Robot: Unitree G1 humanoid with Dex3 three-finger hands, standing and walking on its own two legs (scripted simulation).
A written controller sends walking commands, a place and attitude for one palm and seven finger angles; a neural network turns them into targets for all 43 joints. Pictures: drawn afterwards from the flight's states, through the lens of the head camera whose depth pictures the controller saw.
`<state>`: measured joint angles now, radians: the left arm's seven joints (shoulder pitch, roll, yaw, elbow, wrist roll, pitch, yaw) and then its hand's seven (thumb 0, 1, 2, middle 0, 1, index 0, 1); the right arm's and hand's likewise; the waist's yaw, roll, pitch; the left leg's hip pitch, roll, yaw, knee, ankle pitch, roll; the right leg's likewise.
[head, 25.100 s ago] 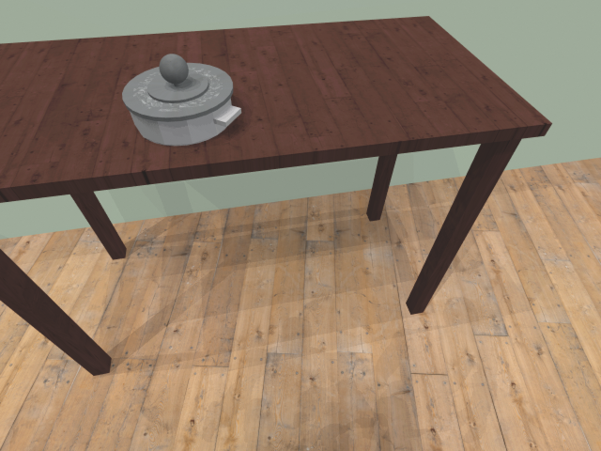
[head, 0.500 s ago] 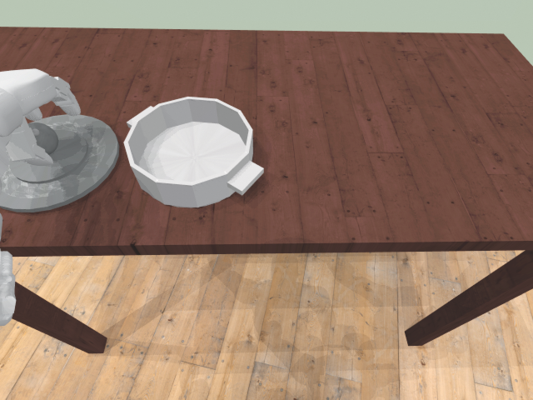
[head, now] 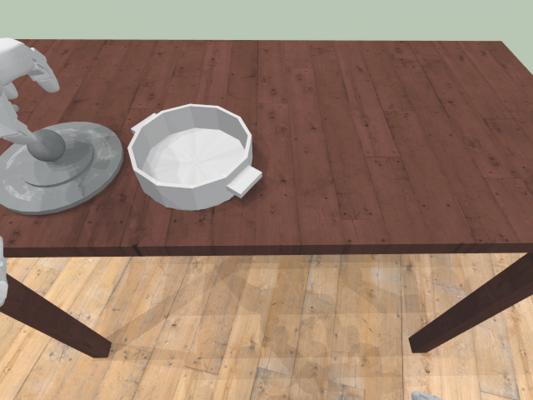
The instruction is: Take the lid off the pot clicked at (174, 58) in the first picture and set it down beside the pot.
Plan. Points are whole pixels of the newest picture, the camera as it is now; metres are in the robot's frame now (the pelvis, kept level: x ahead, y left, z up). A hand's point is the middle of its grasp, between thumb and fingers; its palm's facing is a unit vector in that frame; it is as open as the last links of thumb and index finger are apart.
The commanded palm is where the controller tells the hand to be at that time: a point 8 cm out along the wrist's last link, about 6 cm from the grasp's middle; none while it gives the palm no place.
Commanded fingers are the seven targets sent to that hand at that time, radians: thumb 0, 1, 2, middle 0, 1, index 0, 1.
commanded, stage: raise the empty hand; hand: left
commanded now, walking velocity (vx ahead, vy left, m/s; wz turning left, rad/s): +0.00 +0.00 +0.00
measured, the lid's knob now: (46, 145) +0.47 +0.33 +0.12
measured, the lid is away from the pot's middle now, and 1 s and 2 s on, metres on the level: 0.22 0.22 0.22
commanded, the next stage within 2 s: draw the hand back to the body in 0.60 s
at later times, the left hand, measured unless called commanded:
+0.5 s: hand out of the picture +0.46 +0.32 +0.26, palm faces -0.15 -0.05 -0.99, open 11.0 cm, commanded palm +0.44 +0.33 +0.32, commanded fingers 0.00 -0.16 0.96 -0.52 -0.53 -0.52 -0.53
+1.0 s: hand out of the picture +0.44 +0.32 +0.26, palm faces -0.10 -0.04 -0.99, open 11.0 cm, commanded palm +0.39 +0.33 +0.32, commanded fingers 0.00 -0.16 0.96 -0.52 -0.53 -0.52 -0.53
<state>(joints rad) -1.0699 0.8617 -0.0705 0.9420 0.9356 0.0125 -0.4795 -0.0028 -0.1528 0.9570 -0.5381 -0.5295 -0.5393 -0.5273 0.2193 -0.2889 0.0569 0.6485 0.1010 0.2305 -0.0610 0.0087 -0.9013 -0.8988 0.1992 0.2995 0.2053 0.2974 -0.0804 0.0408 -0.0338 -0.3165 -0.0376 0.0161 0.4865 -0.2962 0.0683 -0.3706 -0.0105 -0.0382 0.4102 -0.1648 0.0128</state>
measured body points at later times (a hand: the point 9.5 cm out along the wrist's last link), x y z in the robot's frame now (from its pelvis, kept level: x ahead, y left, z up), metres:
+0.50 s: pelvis +0.01 +0.00 +0.00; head +0.05 -0.01 +0.45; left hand +0.46 +0.32 +0.32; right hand +0.09 -0.26 -0.13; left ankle -0.04 +0.07 -0.74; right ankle +0.02 -0.13 -0.74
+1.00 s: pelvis +0.01 +0.00 +0.00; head +0.05 -0.01 +0.45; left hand +0.44 +0.32 +0.32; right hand +0.13 -0.26 -0.12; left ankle -0.04 +0.07 -0.74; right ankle +0.02 -0.13 -0.74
